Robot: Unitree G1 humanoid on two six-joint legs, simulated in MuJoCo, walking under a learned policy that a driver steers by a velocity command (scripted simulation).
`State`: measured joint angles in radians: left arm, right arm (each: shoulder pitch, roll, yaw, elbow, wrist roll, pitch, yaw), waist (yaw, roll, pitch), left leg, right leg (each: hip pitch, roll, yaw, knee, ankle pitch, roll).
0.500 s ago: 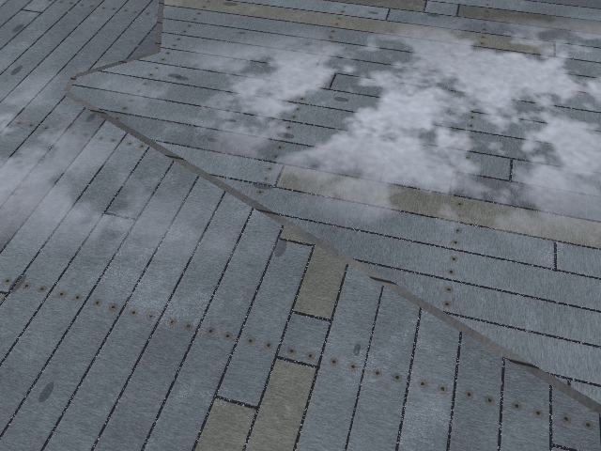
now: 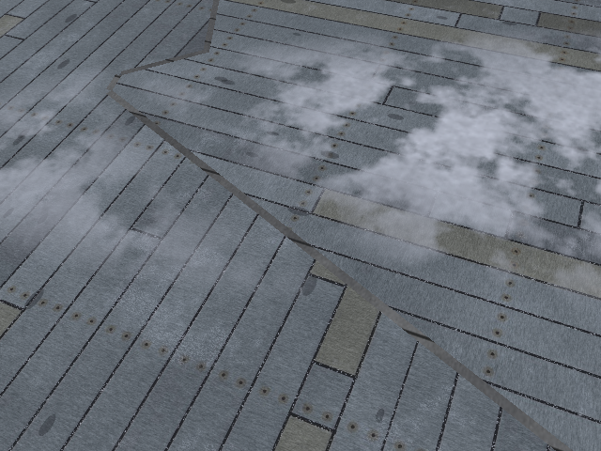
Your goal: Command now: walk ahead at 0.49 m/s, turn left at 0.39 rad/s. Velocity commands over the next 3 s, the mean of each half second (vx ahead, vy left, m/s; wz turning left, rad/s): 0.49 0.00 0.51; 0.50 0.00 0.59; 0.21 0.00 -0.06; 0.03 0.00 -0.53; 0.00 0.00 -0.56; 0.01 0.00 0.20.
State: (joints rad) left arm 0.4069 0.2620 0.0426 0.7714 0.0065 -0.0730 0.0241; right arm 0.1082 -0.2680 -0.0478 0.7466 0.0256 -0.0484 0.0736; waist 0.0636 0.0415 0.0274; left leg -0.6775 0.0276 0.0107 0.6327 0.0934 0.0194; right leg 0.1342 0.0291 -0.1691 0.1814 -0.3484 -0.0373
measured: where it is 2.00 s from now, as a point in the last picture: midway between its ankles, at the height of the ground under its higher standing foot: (247, 336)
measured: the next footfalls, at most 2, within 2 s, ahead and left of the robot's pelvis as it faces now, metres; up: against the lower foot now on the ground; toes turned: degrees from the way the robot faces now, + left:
left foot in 0.12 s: +0.25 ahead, +0.09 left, +0.00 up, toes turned +5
right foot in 0.56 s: +0.55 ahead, -0.06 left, +0.00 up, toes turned +24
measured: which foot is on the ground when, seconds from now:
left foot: up 0.00-0.10, down 0.12-0.58, up 0.60-1.00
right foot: down 0.00-0.12, up 0.14-0.54, down 0.56-1.00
